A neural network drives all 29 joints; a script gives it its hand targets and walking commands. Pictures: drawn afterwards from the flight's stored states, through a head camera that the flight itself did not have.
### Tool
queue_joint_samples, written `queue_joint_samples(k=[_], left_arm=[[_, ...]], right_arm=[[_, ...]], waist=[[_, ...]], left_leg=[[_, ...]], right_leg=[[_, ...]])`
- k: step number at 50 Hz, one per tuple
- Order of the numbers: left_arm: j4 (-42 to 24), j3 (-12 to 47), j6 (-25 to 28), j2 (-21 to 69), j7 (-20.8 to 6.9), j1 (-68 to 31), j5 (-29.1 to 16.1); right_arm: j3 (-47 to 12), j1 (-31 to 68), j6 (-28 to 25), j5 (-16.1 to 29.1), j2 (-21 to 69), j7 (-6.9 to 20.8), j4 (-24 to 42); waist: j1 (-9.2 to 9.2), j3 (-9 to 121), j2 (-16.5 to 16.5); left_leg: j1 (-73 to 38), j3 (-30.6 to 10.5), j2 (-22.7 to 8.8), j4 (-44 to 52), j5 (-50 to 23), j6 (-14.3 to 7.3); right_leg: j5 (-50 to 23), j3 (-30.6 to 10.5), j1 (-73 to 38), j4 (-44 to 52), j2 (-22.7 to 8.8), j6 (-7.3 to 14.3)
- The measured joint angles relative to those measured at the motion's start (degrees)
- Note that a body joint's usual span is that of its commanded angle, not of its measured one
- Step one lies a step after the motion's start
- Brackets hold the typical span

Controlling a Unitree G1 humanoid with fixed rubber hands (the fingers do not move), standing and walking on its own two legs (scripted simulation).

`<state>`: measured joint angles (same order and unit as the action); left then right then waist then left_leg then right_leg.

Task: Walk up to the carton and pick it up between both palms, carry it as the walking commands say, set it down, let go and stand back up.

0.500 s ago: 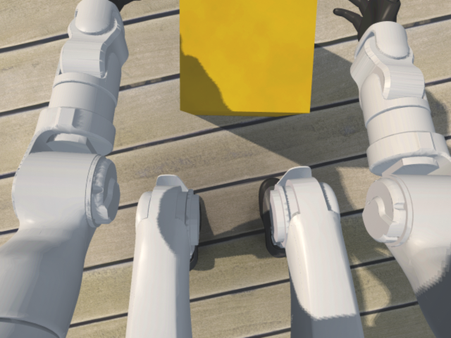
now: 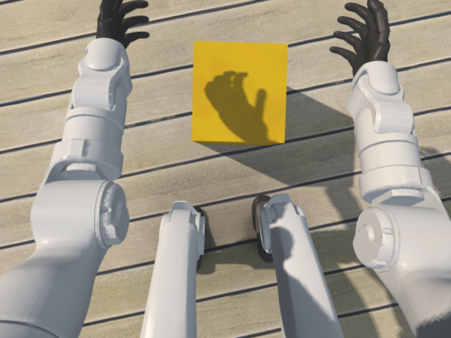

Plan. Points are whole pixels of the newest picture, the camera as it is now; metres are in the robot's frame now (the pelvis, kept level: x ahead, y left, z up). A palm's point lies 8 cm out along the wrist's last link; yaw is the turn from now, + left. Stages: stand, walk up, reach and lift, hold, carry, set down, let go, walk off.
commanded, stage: set down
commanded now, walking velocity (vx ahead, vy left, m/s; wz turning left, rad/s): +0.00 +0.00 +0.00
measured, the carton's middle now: (236, 103) +0.50 -0.03 -0.42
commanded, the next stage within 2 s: let go in 0.52 s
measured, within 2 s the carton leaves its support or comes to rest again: neither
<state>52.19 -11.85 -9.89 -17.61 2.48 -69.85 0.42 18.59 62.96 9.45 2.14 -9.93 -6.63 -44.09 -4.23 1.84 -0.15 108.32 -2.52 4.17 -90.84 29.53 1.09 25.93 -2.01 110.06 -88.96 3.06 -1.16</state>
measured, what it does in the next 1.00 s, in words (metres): rises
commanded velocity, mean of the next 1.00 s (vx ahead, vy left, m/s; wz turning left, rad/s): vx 0.00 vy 0.00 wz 0.00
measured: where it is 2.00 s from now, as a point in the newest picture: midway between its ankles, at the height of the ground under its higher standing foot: (229, 245)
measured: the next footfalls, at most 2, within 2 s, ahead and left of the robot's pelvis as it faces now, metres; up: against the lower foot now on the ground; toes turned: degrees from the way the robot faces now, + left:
none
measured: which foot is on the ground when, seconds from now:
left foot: down 0.00-1.00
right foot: down 0.00-1.00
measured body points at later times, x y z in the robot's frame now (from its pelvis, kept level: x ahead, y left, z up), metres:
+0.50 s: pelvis +0.02 +0.00 +0.12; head +0.33 -0.01 +0.46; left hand +0.56 +0.16 +0.01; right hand +0.51 -0.22 +0.01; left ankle +0.07 +0.12 -0.51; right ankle +0.09 -0.12 -0.51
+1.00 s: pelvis +0.07 -0.01 +0.19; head +0.27 +0.00 +0.60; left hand +0.41 +0.19 +0.08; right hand +0.38 -0.24 +0.09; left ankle +0.07 +0.12 -0.51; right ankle +0.09 -0.12 -0.51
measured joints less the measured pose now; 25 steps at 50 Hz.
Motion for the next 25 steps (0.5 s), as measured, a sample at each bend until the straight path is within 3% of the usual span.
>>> queue_joint_samples(k=[17, 25], left_arm=[[-0.9, -3.8, 1.7, 2.2, -2.7, 5.5, 3.3], [1.9, -7.1, 3.2, 4.0, -3.7, 5.0, 7.0]], right_arm=[[1.7, -5.9, -1.8, -3.4, 1.6, 2.2, 1.5], [5.4, -5.2, -3.5, -7.8, 3.1, 3.3, -2.1]], waist=[[0.25, 2.0, -0.2], [0.34, 1.3, -0.5]], left_leg=[[-18.5, -0.6, -0.2, 24.4, -7.7, -0.3], [-24.5, -1.1, -0.4, 32.9, -11.1, -0.4]], right_leg=[[-7.0, -1.1, -18.5, 23.7, -0.6, 0.2], [-10.3, -1.0, -24.7, 32.3, -0.9, 0.2]])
